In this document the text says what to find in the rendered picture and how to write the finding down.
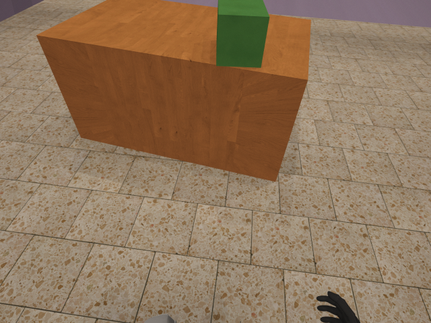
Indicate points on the pedestal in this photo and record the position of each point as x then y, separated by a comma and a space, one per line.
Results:
142, 74

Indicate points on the carton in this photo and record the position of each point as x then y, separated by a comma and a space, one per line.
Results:
241, 33

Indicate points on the right robot hand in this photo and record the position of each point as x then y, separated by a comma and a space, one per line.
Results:
341, 309

